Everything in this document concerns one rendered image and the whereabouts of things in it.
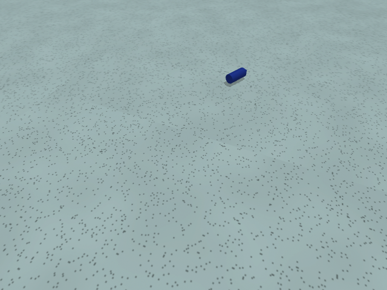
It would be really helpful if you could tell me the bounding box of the bottle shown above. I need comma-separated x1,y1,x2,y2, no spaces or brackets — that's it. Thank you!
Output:
226,68,247,84

